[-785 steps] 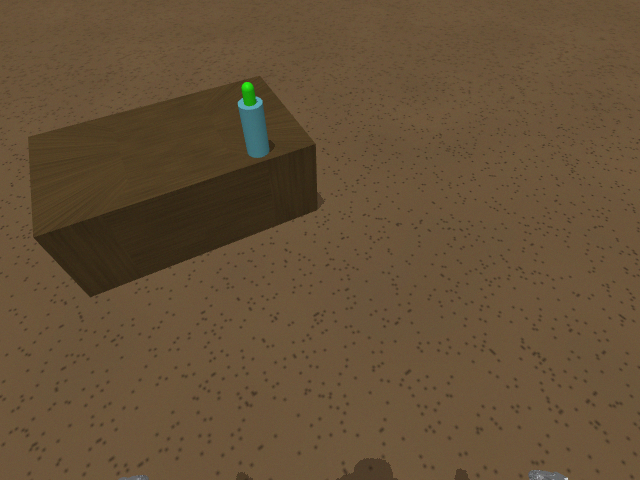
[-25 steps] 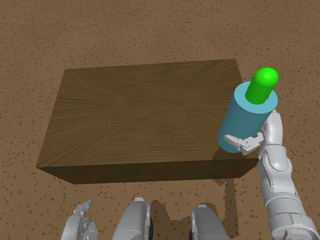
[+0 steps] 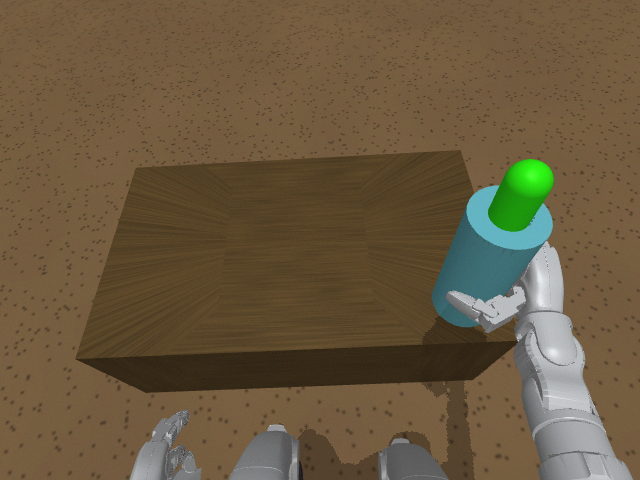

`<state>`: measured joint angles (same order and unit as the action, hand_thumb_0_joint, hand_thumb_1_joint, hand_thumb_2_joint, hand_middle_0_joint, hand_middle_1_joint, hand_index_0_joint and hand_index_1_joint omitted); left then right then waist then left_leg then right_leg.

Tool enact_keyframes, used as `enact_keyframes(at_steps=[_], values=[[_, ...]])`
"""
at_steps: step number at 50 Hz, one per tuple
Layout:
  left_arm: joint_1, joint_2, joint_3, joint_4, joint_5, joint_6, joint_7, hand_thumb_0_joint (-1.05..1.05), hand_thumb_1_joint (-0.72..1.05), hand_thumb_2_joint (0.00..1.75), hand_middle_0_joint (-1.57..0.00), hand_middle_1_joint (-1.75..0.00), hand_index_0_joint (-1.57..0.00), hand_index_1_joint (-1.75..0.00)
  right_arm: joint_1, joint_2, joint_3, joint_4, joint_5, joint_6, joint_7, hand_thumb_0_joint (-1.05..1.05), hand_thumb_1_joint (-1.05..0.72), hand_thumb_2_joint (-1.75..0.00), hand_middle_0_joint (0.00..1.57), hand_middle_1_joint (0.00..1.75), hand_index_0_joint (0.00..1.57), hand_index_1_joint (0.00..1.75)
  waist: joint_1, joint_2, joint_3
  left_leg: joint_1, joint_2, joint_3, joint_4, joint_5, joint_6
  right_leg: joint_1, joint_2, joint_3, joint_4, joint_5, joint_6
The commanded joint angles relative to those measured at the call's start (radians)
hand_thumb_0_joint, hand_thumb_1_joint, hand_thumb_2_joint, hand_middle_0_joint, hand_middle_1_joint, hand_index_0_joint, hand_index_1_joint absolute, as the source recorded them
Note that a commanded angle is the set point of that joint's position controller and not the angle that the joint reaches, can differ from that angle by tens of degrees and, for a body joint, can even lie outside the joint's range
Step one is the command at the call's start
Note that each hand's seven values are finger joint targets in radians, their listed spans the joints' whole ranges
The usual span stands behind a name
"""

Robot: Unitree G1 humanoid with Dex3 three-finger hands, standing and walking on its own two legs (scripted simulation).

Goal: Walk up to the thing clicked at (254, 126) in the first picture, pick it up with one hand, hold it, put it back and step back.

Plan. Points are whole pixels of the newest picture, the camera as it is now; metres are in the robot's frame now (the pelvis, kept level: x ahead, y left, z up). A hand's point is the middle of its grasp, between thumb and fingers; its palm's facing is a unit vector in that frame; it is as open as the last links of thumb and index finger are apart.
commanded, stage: lift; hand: right
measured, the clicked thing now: (489, 249) +0.35 -0.17 +0.08
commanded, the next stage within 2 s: hold in 0.16 s
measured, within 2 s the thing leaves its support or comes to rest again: neither
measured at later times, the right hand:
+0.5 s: hand (489, 274) +0.33 -0.17 +0.05, palm faces +0.08 +1.00 -0.01, open 11.2 cm
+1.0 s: hand (496, 273) +0.32 -0.17 +0.07, palm faces +0.08 +1.00 -0.01, open 11.2 cm
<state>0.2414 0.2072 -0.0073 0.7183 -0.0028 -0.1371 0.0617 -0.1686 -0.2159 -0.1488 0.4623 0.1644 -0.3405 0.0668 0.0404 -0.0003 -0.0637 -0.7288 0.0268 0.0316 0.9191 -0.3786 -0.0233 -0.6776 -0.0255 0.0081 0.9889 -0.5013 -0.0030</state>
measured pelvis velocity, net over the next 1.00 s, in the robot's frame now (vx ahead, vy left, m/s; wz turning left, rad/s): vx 0.00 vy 0.00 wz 0.00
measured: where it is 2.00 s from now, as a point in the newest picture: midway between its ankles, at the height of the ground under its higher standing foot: outside the picture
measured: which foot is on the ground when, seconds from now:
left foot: down 0.00-1.00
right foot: down 0.00-1.00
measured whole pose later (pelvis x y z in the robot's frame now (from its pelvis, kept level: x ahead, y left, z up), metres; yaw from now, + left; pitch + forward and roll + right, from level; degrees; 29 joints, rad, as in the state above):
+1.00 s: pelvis +0.00 +0.00 +0.02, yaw +0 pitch +5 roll +2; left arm 0.24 0.19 -0.02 0.72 -0.01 -0.14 0.07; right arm -0.08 -0.21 -0.11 0.37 0.17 -0.29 0.06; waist 0.02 0.00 -0.03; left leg -0.53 0.03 0.03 0.76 -0.32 -0.02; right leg -0.48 -0.02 0.01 0.83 -0.44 0.00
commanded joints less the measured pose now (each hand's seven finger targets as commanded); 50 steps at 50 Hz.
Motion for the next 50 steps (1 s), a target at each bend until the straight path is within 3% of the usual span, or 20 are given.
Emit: enact_keyframes(at_steps=[1, 4, 8, 15, 16, 17, 20, 24, 26, 27, 28, 30, 32, 35, 36, 38, 42, 47, 49, 50], values=[[0.013, 0.144, 0.055, -0.108, 0.000, -0.036, 0.015, 0.00, 0.90, 0.88, -0.19, -0.29, -0.20, -0.29, -0.383, -0.139, -0.061, -0.374, 0.039, -0.131, 0.008, 0.00, -0.07, -1.33, 1.29, 1.47, 1.34, 1.47, -0.003, -0.089, -0.388, 0.255, -0.027, 0.002, -0.107, 0.287, 0.041, 0.192, 0.012, 0.011, -0.180, 0.378, 0.011], [0.015, 0.142, 0.056, -0.110, -0.001, -0.038, 0.016, 0.00, 0.90, 0.89, -0.20, -0.29, -0.20, -0.29, -0.391, -0.133, -0.064, -0.392, 0.046, -0.128, 0.007, 0.00, -0.07, -1.32, 1.28, 1.46, 1.33, 1.46, 0.000, -0.052, -0.388, 0.285, -0.028, 0.005, -0.115, 0.316, 0.038, 0.194, 0.012, 0.011, -0.187, 0.401, 0.009], [0.006, 0.141, 0.055, -0.110, -0.004, -0.038, 0.017, 0.00, 0.90, 0.89, -0.20, -0.30, -0.20, -0.30, -0.371, -0.140, -0.072, -0.382, 0.045, -0.121, 0.002, 0.00, -0.10, -1.33, 1.30, 1.47, 1.34, 1.47, -0.004, -0.050, -0.353, 0.296, -0.025, 0.002, -0.141, 0.282, 0.036, 0.191, 0.015, 0.006, -0.208, 0.346, 0.003], [-0.006, 0.141, 0.055, -0.109, -0.005, -0.036, 0.023, 0.00, 0.91, 0.89, -0.20, -0.31, -0.21, -0.30, -0.375, -0.130, -0.045, -0.415, 0.043, -0.122, 0.007, 0.00, -0.06, -1.34, 1.29, 1.48, 1.34, 1.48, -0.004, -0.072, -0.341, 0.296, -0.026, 0.003, -0.163, 0.273, 0.037, 0.234, 0.011, 0.009, -0.231, 0.344, 0.006], [0.000, 0.169, 0.073, -0.106, -0.004, -0.039, 0.026, 0.00, 0.90, 0.89, -0.20, -0.30, -0.20, -0.30, -0.330, -0.126, -0.044, -0.362, 0.041, -0.112, 0.008, 0.00, -0.05, -1.34, 1.29, 1.48, 1.34, 1.48, 0.000, -0.059, -0.329, 0.296, -0.026, 0.005, -0.167, 0.259, 0.037, 0.230, 0.011, 0.011, -0.239, 0.330, 0.007], [-0.015, 0.134, 0.047, -0.116, -0.006, -0.040, 0.021, 0.00, 0.90, 0.89, -0.20, -0.31, -0.21, -0.30, -0.388, -0.133, -0.043, -0.448, 0.049, -0.122, 0.008, 0.00, -0.05, -1.33, 1.29, 1.47, 1.34, 1.47, -0.010, -0.089, -0.322, 0.302, -0.025, 0.003, -0.170, 0.259, 0.038, 0.224, 0.011, 0.010, -0.248, 0.325, 0.008], [-0.002, 0.142, 0.054, -0.101, -0.005, -0.041, 0.025, 0.00, 0.90, 0.89, -0.20, -0.30, -0.20, -0.30, -0.336, -0.125, -0.053, -0.378, 0.047, -0.114, 0.004, 0.00, -0.06, -1.35, 1.30, 1.48, 1.35, 1.48, -0.008, -0.050, -0.326, 0.305, -0.029, 0.011, -0.175, 0.269, 0.037, 0.245, 0.007, 0.016, -0.251, 0.354, 0.012], [-0.015, 0.129, 0.045, -0.116, -0.005, -0.041, 0.025, 0.00, 0.90, 0.89, -0.20, -0.31, -0.21, -0.30, -0.358, -0.143, -0.063, -0.430, 0.047, -0.114, -0.002, 0.00, -0.02, -1.33, 1.28, 1.47, 1.33, 1.47, -0.016, -0.068, -0.340, 0.352, -0.020, -0.001, -0.189, 0.293, 0.035, 0.246, 0.018, 0.001, -0.252, 0.351, 0.003], [-0.019, 0.141, 0.053, -0.111, -0.006, -0.039, 0.026, 0.00, 0.90, 0.89, -0.20, -0.31, -0.21, -0.30, -0.319, -0.133, -0.056, -0.400, 0.046, -0.109, -0.001, 0.00, -0.03, -1.33, 1.28, 1.47, 1.33, 1.47, -0.018, -0.063, -0.311, 0.356, -0.020, -0.001, -0.193, 0.291, 0.035, 0.244, 0.018, 0.001, -0.256, 0.345, 0.003], [-0.027, 0.118, 0.039, -0.120, -0.006, -0.043, 0.025, 0.00, 0.91, 0.89, -0.20, -0.31, -0.21, -0.30, -0.381, -0.120, -0.038, -0.449, 0.048, -0.115, -0.001, 0.00, -0.02, -1.33, 1.28, 1.46, 1.33, 1.46, -0.007, -0.046, -0.319, 0.345, -0.024, 0.002, -0.194, 0.291, 0.032, 0.246, 0.015, 0.004, -0.257, 0.346, 0.001], [-0.027, 0.124, 0.039, -0.117, -0.007, -0.043, 0.024, 0.00, 0.90, 0.89, -0.20, -0.31, -0.21, -0.30, -0.355, -0.136, -0.055, -0.435, 0.045, -0.114, -0.005, 0.00, -0.03, -1.34, 1.28, 1.47, 1.33, 1.47, -0.017, -0.067, -0.330, 0.356, -0.023, 0.000, -0.195, 0.286, 0.036, 0.254, 0.016, 0.004, -0.264, 0.341, 0.005], [-0.019, 0.146, 0.054, -0.108, -0.006, -0.040, 0.027, 0.00, 0.90, 0.89, -0.20, -0.31, -0.21, -0.30, -0.329, -0.132, -0.049, -0.412, 0.040, -0.108, -0.004, 0.00, -0.04, -1.35, 1.29, 1.48, 1.34, 1.48, -0.015, -0.063, -0.316, 0.343, -0.025, 0.005, -0.199, 0.274, 0.037, 0.267, 0.012, 0.008, -0.273, 0.341, 0.009], [-0.034, 0.124, 0.038, -0.120, -0.008, -0.044, 0.026, 0.00, 0.90, 0.90, -0.20, -0.31, -0.21, -0.30, -0.365, -0.117, -0.029, -0.455, 0.044, -0.108, -0.004, 0.00, -0.03, -1.34, 1.29, 1.47, 1.34, 1.47, -0.008, -0.066, -0.312, 0.346, -0.026, 0.003, -0.208, 0.272, 0.035, 0.270, 0.012, 0.007, -0.276, 0.330, 0.007], [-0.022, 0.131, 0.044, -0.109, -0.005, -0.045, 0.028, 0.00, 0.90, 0.90, -0.20, -0.31, -0.21, -0.31, -0.331, -0.121, -0.038, -0.442, 0.044, -0.102, -0.004, 0.00, -0.03, -1.33, 1.28, 1.47, 1.33, 1.47, -0.011, -0.075, -0.328, 0.360, -0.025, 0.008, -0.204, 0.307, 0.037, 0.285, 0.010, 0.009, -0.278, 0.394, 0.013], [-0.020, 0.150, 0.056, -0.103, -0.006, -0.044, 0.027, 0.00, 0.89, 0.90, -0.20, -0.31, -0.21, -0.31, -0.297, -0.131, -0.046, -0.405, 0.041, -0.096, -0.005, 0.00, -0.03, -1.35, 1.29, 1.48, 1.34, 1.48, -0.016, -0.076, -0.309, 0.355, -0.027, 0.009, -0.207, 0.289, 0.037, 0.284, 0.009, 0.012, -0.282, 0.378, 0.013], [-0.034, 0.121, 0.037, -0.118, -0.007, -0.043, 0.027, 0.00, 0.89, 0.90, -0.20, -0.31, -0.21, -0.31, -0.371, -0.124, -0.036, -0.470, 0.048, -0.100, -0.005, 0.00, -0.02, -1.35, 1.29, 1.48, 1.34, 1.48, -0.010, -0.064, -0.302, 0.363, -0.026, 0.006, -0.217, 0.290, 0.034, 0.277, 0.011, 0.008, -0.284, 0.359, 0.007], [-0.035, 0.129, 0.042, -0.113, -0.007, -0.045, 0.026, 0.00, 0.90, 0.90, -0.20, -0.31, -0.21, -0.31, -0.308, -0.132, -0.056, -0.439, 0.047, -0.089, -0.009, 0.00, -0.04, -1.34, 1.29, 1.48, 1.34, 1.48, -0.018, -0.061, -0.294, 0.381, -0.026, 0.007, -0.229, 0.280, 0.036, 0.279, 0.013, 0.007, -0.299, 0.343, 0.007], [-0.036, 0.119, 0.033, -0.120, -0.007, -0.045, 0.025, 0.00, 0.90, 0.90, -0.20, -0.31, -0.21, -0.31, -0.305, -0.118, -0.029, -0.467, 0.043, -0.085, -0.006, 0.00, -0.04, -1.34, 1.29, 1.48, 1.34, 1.48, -0.018, -0.072, -0.301, 0.397, -0.025, 0.007, -0.228, 0.326, 0.038, 0.304, 0.011, 0.005, -0.300, 0.403, 0.012], [-0.027, 0.131, 0.041, -0.115, -0.007, -0.043, 0.027, 0.00, 0.89, 0.90, -0.20, -0.31, -0.21, -0.31, -0.316, -0.132, -0.048, -0.447, 0.044, -0.080, -0.008, 0.00, -0.02, -1.34, 1.29, 1.48, 1.34, 1.48, -0.013, -0.074, -0.295, 0.393, -0.028, 0.009, -0.234, 0.313, 0.038, 0.303, 0.008, 0.009, -0.307, 0.401, 0.015], [-0.038, 0.122, 0.035, -0.118, -0.008, -0.044, 0.025, 0.00, 0.89, 0.91, -0.20, -0.31, -0.20, -0.31, -0.344, -0.118, -0.027, -0.475, 0.046, -0.082, -0.006, 0.00, -0.04, -1.35, 1.29, 1.48, 1.35, 1.48, -0.007, -0.080, -0.275, 0.386, -0.027, 0.006, -0.243, 0.292, 0.035, 0.298, 0.010, 0.007, -0.312, 0.361, 0.011]])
